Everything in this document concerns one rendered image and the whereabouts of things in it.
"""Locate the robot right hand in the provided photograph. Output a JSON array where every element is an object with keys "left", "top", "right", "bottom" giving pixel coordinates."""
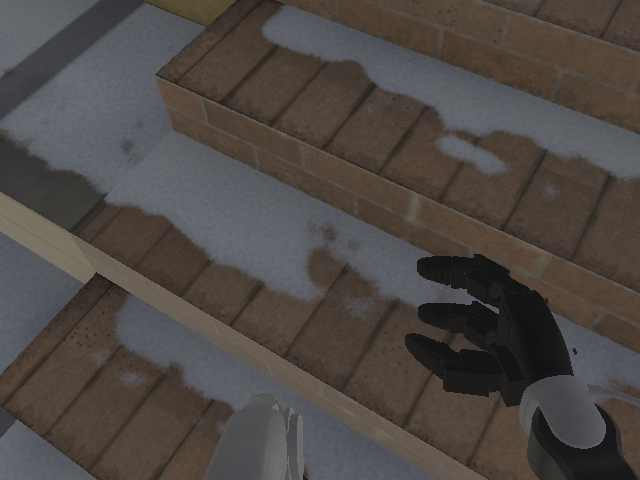
[{"left": 405, "top": 254, "right": 577, "bottom": 407}]

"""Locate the robot right forearm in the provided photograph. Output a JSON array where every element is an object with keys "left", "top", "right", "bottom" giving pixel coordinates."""
[{"left": 519, "top": 375, "right": 640, "bottom": 480}]

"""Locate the left robot thigh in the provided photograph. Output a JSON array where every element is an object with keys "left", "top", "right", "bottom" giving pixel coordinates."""
[{"left": 203, "top": 404, "right": 304, "bottom": 480}]

